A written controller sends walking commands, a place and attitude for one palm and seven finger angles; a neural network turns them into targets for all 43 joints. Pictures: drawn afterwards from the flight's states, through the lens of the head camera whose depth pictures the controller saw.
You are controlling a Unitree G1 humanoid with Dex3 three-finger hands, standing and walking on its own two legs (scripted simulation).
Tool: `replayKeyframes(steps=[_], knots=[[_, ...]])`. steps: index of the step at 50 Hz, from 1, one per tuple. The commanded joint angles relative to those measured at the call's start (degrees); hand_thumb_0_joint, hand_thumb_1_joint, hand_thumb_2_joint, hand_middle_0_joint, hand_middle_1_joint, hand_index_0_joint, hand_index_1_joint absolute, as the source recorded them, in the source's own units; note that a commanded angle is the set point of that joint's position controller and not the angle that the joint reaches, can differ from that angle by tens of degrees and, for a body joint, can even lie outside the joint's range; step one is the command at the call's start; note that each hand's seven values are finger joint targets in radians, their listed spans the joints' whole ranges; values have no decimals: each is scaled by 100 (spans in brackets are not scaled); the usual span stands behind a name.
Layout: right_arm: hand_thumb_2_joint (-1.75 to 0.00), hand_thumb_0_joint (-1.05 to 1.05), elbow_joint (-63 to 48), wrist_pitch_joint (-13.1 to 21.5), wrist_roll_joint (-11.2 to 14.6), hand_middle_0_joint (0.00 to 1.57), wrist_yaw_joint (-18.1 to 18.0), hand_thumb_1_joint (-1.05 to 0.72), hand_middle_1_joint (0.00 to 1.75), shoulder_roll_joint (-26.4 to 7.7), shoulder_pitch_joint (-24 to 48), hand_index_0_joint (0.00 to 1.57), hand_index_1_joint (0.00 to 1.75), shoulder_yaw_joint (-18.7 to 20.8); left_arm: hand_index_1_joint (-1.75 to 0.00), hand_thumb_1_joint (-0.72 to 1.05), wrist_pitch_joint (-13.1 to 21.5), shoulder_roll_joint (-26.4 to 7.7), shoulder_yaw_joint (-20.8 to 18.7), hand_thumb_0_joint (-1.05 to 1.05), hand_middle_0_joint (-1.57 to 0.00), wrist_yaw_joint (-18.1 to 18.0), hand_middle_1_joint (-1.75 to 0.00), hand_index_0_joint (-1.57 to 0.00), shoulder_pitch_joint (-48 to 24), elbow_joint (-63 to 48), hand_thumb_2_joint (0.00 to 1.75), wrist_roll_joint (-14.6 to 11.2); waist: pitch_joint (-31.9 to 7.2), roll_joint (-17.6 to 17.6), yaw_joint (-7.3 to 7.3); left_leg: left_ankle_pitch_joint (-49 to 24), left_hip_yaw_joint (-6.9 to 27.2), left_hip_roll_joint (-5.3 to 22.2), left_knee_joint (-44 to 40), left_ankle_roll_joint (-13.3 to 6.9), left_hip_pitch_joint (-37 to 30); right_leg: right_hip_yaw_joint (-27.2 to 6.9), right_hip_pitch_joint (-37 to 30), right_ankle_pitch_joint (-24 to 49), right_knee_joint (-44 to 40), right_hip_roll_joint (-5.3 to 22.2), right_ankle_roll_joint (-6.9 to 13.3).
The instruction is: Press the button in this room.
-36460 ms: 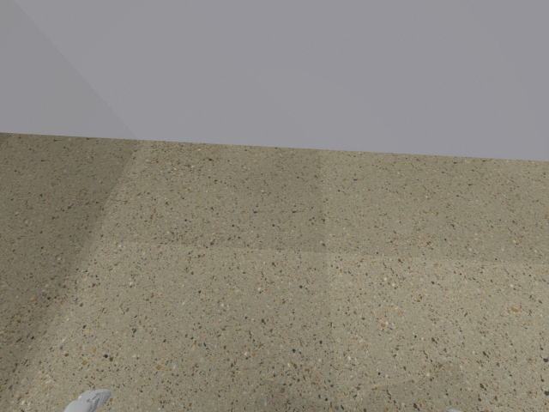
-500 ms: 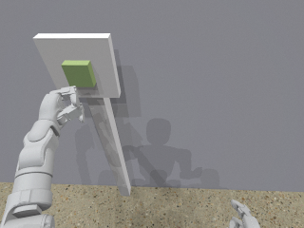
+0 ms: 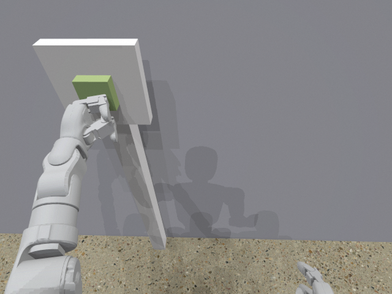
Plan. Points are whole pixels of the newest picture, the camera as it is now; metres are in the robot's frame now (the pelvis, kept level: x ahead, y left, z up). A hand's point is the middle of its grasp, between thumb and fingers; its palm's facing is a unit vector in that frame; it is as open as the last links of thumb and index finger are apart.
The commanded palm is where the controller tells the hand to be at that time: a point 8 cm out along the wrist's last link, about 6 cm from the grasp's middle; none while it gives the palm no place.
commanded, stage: press the button with the knuckle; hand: left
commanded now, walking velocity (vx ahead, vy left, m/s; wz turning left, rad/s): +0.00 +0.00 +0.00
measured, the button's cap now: (97, 92) +0.46 +0.23 +0.20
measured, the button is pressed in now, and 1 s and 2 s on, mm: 0 13 0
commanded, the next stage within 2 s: hold the button down briefly in 0.60 s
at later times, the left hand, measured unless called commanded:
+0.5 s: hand (111, 119) +0.41 +0.19 +0.17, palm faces +0.06 -1.00 -0.02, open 3.0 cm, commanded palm +0.40 +0.24 +0.17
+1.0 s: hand (110, 118) +0.41 +0.20 +0.17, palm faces +0.05 -1.00 -0.04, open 2.9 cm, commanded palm +0.42 +0.24 +0.17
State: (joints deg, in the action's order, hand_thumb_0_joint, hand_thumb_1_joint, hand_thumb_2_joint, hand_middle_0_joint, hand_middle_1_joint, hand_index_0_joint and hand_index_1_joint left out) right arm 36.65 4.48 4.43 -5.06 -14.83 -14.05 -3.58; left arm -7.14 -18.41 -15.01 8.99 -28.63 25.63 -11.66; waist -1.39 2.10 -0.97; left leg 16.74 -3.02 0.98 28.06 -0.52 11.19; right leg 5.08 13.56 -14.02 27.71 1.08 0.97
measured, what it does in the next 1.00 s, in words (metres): stands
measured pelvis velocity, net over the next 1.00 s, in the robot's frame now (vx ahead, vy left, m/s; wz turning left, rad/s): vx -0.04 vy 0.00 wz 0.02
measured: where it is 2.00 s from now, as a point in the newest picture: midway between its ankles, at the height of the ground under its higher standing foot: outside the picture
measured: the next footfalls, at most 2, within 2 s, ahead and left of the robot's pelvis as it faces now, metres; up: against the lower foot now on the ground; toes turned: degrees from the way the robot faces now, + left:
none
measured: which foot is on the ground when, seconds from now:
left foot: down 0.00-1.00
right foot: down 0.00-1.00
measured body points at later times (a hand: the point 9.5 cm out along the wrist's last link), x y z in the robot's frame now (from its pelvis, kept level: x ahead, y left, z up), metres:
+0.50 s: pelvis -0.01 +0.00 +0.00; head -0.01 -0.01 +0.45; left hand +0.40 +0.25 +0.17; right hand +0.11 -0.25 -0.11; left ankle -0.02 +0.11 -0.74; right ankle +0.01 -0.11 -0.74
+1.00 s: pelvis -0.04 +0.00 -0.01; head -0.02 -0.01 +0.44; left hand +0.41 +0.25 +0.17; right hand +0.02 -0.27 -0.13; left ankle -0.02 +0.11 -0.74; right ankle +0.01 -0.11 -0.74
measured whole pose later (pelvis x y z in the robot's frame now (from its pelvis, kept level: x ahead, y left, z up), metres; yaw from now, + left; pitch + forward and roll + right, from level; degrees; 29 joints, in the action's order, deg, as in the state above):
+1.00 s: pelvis -0.04 +0.00 -0.01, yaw +1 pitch +3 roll +0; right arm 42.3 9.4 4.8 -4.9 -16.7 -21.0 -3.4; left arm 8.2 -25.9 -14.3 12.4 -50.6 61.2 -10.1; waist -1.0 1.5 -3.7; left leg 15.6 -1.7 1.0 34.2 -0.6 21.9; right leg 6.2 23.0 -12.4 32.2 1.4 1.4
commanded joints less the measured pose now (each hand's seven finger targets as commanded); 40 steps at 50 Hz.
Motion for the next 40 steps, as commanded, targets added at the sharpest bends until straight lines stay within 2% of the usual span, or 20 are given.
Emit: replayKeyframes(steps=[1, 2, 3, 6, 7, 8, 9, 11, 14, 17, 21, 23, 24, 26, 27, 30, 34, 36, 38, 40], knots=[[-90, 0, -831, 257, -15, 20, -52, -90, 30, -713, 463, 20, 30, 315, -150, 90, 404, -1137, -167, 0, -130, -56, -150, -130, -2613, -1157, 90, -20, -1461, -44, -73, -1630, 349, -40, -279, -117, -374, -266, -474, 1628, -247, -3, 74], [-90, 0, -791, 232, -3, 20, -59, -90, 30, -740, 439, 20, 30, 328, -150, 90, 389, -1241, -224, 0, -130, -60, -150, -130, -2643, -1022, 90, -12, -1401, -184, -91, -1571, 352, -22, -265, -127, -314, -267, -461, 1558, -273, -18, 76], [-90, 0, -800, 224, -5, 20, -60, -90, 30, -735, 418, 20, 30, 330, -150, 90, 395, -1189, -169, 0, -130, -52, -150, -130, -2765, -1069, 90, -14, -1438, -80, -106, -1615, 346, -28, -282, -129, -361, -279, -469, 1608, -267, -13, 77], [-90, 0, -773, 205, -9, 20, -77, -90, 30, -761, 364, 20, 30, 336, -150, 90, 386, -1305, -263, 0, -130, -53, -150, -130, -2871, -920, 90, -23, -1485, -176, -107, -1574, 359, -43, -284, -131, -300, -278, -503, 1600, -267, -13, 73], [-90, 0, -743, 196, -10, 20, -73, -90, 30, -758, 342, 20, 30, 342, -150, 90, 412, -1214, -164, 0, -130, -49, -150, -130, -2993, -892, 90, -20, -1481, -227, -152, -1577, 364, -33, -269, -137, -334, -268, -460, 1566, -278, -19, 72], [-90, 0, -751, 196, -6, 20, -72, -90, 30, -752, 337, 20, 30, 342, -150, 90, 421, -1227, -189, 0, -130, -56, -150, -130, -3002, -836, 90, -11, -1463, -144, -127, -1538, 361, -35, -279, -137, -320, -277, -434, 1518, -279, -19, 73], [-90, 0, -726, 201, -3, 20, -75, -90, 30, -746, 337, 20, 30, 328, -150, 90, 452, -1170, -91, 0, -130, -56, -150, -130, -3236, -857, 90, -7, -1408, -3, -186, -1454, 366, -43, -279, -135, -358, -287, -325, 1424, -303, -15, 73], [-90, 0, -693, 211, -23, 20, -66, -90, 30, -743, 283, 20, 30, 338, -150, 90, 508, -1155, -93, 0, -130, -80, -150, -130, -3333, -791, 90, 10, -1491, 28, -185, -1535, 385, -48, -254, -131, -399, -276, -318, 1470, -277, -18, 88], [-90, 0, -588, 189, -11, 20, -87, -90, 30, -790, 206, 20, 30, 339, -150, 90, 553, -1317, -171, 0, -130, -85, -150, -130, -3583, -336, 90, 10, -1347, -266, -275, -1227, 386, -45, -253, -153, -235, -297, -203, 1207, -332, -24, 58], [-90, 0, -547, 205, -20, 20, -88, -90, 30, -806, 151, 20, 30, 336, -150, 90, 692, -1405, -176, 0, -130, -61, -150, -130, -3855, -86, 90, 43, -1388, -226, -288, -1055, 386, -50, -248, -156, -156, -323, -177, 1017, -336, -15, 59], [-90, 0, -496, 261, -16, 20, -64, -90, 30, -780, 78, 20, 30, 328, -150, 90, 906, -1270, 1, 0, -130, -32, -150, -130, -4276, 254, 90, 90, -1451, 144, -343, -970, 410, -66, -207, -144, -215, -339, 9, 901, -307, -10, 82], [-90, 0, -450, 264, -15, 20, -69, -90, 30, -820, 6, 20, 30, 325, -150, 90, 994, -1472, -154, 0, -130, -24, -150, -130, -4357, 577, 90, 78, -1459, -23, -346, -819, 416, -58, -201, -147, -77, -359, -8, 771, -306, -14, 72], [-90, 0, -419, 281, -14, 20, -70, -90, 30, -825, -24, 20, 30, 318, -150, 90, 1053, -1424, -80, 0, -130, -2, -150, -130, -4527, 691, 90, 57, -1398, -232, -414, -734, 422, -59, -206, -161, -16, -351, 14, 724, -326, -17, 52], [-90, 0, -392, 315, -11, 20, -74, -90, 30, -860, -92, 20, 30, 326, -150, 90, 1155, -1591, -205, 0, -130, 41, -150, -130, -4581, 980, 90, 46, -1411, -367, -405, -632, 409, -58, -199, -172, 125, -386, -8, 653, -324, -14, 37], [-90, 0, -351, 315, -11, 20, -75, -90, 30, -876, -130, 20, 30, 336, -150, 90, 1239, -1696, -250, 0, -130, 48, -150, -130, -4709, 1070, 90, 61, -1412, -348, -436, -569, 408, -50, -182, -170, 152, -391, 15, 570, -323, -11, 34], [-90, 0, -309, 381, 1, 20, -64, -90, 30, -851, -170, 20, 30, 311, -150, 90, 1439, -1565, -40, 0, -130, 74, -150, -130, -5078, 1302, 90, 119, -1305, 74, -492, -347, 424, -61, -176, -151, 165, -413, 267, 341, -310, -2, 43], [-90, 0, -218, 476, 15, 20, -60, -90, 30, -907, -318, 20, 30, 307, -150, 90, 1635, -1626, -41, 0, -130, 72, -150, -130, -5304, 1867, 90, 103, -1145, -187, -584, 193, 453, -44, -194, -155, 428, -446, 464, -151, -338, -11, 9], [-90, 0, -179, 537, 16, 20, -63, -90, 30, -934, -377, 20, 30, 305, -150, 90, 1701, -1663, -24, 0, -130, 84, -150, -130, -5454, 2009, 90, 97, -1177, -82, -604, 406, 476, -58, -195, -143, 518, -472, 533, -319, -318, 0, 7], [-90, 0, -170, 587, 25, 20, -62, -90, 30, -946, -445, 20, 30, 308, -150, 90, 1761, -1551, 85, 0, -130, 104, -150, -130, -5529, 2047, 90, 67, -1283, -167, -666, 544, 477, -44, -190, -152, 537, -486, 562, -424, -306, -2, -24], [-90, 0, -134, 637, 22, 20, -74, -90, 30, -975, -494, 20, 30, 315, -150, 90, 1792, -1731, -40, 0, -130, 126, -150, -130, -5527, 2171, 90, 63, -1335, -233, -637, 575, 468, -46, -171, -155, 659, -519, 487, -473, -298, 5, -32]])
